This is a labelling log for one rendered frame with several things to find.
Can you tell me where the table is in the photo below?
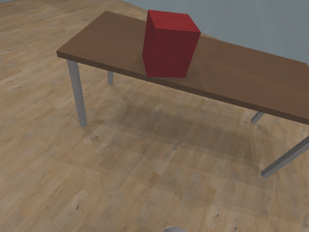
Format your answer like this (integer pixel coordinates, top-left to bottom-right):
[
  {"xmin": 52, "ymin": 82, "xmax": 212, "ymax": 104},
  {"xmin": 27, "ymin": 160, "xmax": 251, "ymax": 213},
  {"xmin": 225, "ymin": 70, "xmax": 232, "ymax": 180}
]
[{"xmin": 56, "ymin": 11, "xmax": 309, "ymax": 178}]

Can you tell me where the carton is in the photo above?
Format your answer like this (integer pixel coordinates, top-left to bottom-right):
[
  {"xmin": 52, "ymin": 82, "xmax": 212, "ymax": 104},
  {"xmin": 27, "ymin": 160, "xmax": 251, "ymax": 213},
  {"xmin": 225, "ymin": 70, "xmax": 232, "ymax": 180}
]
[{"xmin": 142, "ymin": 10, "xmax": 201, "ymax": 78}]

